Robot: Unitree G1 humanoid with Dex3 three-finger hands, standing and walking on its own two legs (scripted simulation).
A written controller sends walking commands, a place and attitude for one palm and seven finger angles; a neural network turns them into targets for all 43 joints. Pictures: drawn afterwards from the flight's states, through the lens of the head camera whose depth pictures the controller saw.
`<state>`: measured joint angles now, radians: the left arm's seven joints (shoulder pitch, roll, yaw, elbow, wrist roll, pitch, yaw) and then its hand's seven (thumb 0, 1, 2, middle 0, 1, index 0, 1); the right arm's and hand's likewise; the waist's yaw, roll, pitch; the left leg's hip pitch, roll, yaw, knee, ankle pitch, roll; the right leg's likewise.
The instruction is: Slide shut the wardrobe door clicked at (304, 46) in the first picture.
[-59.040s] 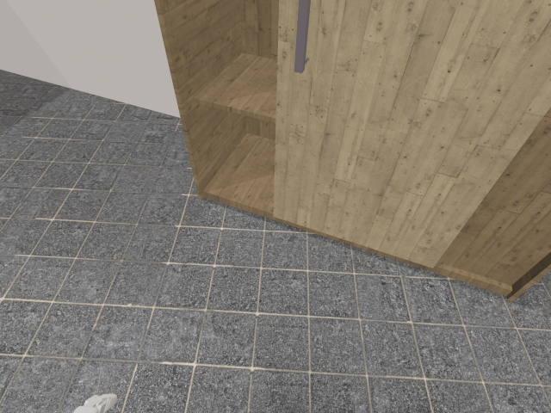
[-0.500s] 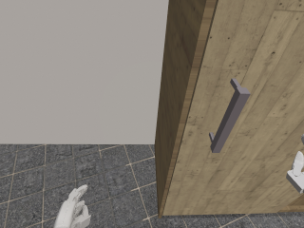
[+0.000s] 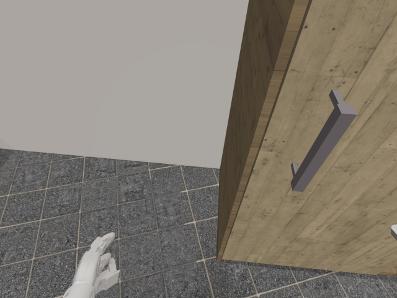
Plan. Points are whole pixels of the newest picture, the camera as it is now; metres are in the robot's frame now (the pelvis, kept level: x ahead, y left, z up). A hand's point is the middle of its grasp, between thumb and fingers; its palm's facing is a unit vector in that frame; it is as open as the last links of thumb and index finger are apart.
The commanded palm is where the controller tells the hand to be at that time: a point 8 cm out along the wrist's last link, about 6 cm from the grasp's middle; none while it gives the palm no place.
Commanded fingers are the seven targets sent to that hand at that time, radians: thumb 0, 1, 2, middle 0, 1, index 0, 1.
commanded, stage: step back with the hand held close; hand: right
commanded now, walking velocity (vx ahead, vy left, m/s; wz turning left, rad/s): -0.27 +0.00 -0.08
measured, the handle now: (314, 146) +0.37 -0.20 +0.14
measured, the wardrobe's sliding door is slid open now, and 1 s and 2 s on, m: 0.00 0.00 0.00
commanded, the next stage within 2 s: stop stepping back and stand still in 1.24 s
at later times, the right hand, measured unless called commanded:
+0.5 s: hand out of the picture +0.12 -0.29 +0.16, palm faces +0.53 +0.70 -0.48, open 7.5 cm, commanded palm +0.05 -0.32 +0.18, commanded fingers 0.00 -0.90 -0.90 0.20 0.30 0.20 0.30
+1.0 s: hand out of the picture +0.07 -0.28 +0.16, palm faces +0.54 +0.68 -0.50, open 7.5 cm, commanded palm -0.01 -0.31 +0.18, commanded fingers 0.00 -0.90 -0.90 0.20 0.30 0.20 0.30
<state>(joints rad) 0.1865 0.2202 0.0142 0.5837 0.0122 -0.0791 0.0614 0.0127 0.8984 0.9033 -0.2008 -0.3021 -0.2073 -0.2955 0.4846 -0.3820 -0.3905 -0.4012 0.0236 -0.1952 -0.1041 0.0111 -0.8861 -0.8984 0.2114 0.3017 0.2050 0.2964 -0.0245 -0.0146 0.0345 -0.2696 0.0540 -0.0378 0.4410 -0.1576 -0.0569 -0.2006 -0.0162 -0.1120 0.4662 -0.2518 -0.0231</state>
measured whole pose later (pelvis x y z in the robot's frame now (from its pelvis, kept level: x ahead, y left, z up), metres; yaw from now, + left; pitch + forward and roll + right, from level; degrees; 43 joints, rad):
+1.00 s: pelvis -0.11 +0.01 -0.04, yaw -8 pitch -2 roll +1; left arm 0.23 0.20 0.03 0.59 0.01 -0.19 0.06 0.01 0.90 0.90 -0.20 -0.30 -0.21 -0.30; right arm 0.44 -0.43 -0.52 -0.53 -0.02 -0.36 -0.12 0.01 -0.88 -0.90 0.22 0.30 0.21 0.30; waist 0.02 0.04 0.11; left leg -0.51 -0.02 -0.12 0.74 -0.21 -0.03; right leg -0.53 -0.02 -0.07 0.78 -0.22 -0.07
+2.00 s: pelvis -0.27 -0.03 +0.00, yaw +2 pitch -2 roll +0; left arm 0.32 0.20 0.00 0.69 0.01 -0.11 0.06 0.01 0.90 0.90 -0.20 -0.30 -0.21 -0.30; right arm 0.51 -0.39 -0.42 -0.44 0.02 -0.21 -0.14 0.01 -0.88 -0.90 0.22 0.30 0.21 0.30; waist -0.01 0.06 -0.06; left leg -0.25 0.01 0.06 0.50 -0.24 0.04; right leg -0.36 -0.03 -0.06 0.76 -0.36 -0.03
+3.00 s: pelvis -0.26 -0.07 -0.01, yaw +1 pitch -1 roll +0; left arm 0.20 0.27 -0.01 0.89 0.03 0.01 -0.01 0.01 0.90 0.90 -0.20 -0.30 -0.21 -0.29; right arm 0.25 -0.20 0.03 0.85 -0.03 0.07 0.01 0.01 -0.90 -0.90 0.20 0.30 0.19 0.29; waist 0.02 0.01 0.03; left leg -0.26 0.04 0.02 0.53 -0.26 -0.03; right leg -0.27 0.04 -0.04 0.55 -0.27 -0.06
